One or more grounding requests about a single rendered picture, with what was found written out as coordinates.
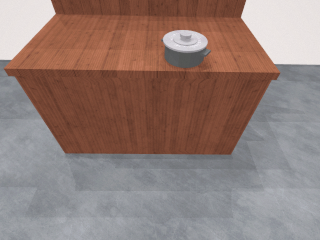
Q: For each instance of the lid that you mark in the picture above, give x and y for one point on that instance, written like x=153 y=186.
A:
x=196 y=43

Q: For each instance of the table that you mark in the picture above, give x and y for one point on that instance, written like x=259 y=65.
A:
x=97 y=75

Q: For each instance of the knob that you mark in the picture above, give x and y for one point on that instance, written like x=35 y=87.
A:
x=185 y=35

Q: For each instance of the pot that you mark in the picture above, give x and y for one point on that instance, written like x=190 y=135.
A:
x=184 y=59

